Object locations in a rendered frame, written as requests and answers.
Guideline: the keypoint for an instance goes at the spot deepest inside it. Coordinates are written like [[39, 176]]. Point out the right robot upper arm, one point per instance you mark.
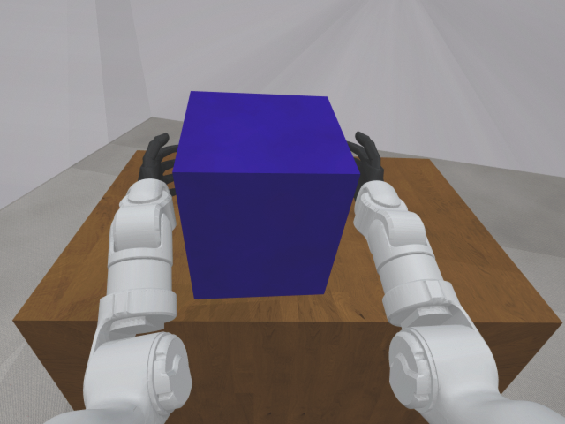
[[447, 374]]

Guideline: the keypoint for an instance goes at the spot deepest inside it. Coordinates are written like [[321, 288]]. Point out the robot right hand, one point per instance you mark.
[[369, 163]]

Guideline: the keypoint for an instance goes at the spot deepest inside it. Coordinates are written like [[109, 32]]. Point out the left robot forearm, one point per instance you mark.
[[139, 288]]

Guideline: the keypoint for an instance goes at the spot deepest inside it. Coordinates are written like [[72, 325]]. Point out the carton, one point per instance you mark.
[[264, 185]]

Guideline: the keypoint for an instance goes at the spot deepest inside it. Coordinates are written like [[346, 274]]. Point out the left robot upper arm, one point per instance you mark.
[[134, 380]]

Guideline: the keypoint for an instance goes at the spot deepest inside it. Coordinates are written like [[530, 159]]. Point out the right robot forearm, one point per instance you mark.
[[415, 293]]

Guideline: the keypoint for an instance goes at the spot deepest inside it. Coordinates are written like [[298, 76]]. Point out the robot left hand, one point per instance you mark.
[[152, 166]]

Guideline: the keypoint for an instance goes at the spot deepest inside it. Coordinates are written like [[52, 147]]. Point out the pedestal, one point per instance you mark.
[[301, 359]]

